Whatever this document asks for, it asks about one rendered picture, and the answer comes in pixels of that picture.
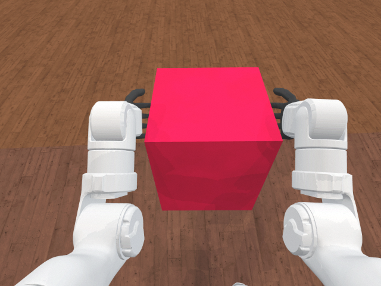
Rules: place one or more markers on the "left robot upper arm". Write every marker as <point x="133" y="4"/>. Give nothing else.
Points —
<point x="106" y="235"/>

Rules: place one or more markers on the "left robot forearm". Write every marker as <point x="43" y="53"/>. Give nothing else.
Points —
<point x="113" y="127"/>

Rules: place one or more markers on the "robot left hand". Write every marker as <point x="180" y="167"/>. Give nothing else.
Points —
<point x="130" y="98"/>

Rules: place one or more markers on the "robot right hand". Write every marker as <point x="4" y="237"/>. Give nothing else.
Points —
<point x="287" y="95"/>

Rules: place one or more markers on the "right robot upper arm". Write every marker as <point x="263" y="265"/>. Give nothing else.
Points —
<point x="327" y="238"/>

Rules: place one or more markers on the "carton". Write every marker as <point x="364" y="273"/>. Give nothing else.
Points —
<point x="211" y="137"/>

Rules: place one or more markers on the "right robot forearm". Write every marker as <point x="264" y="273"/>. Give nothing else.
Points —
<point x="319" y="127"/>

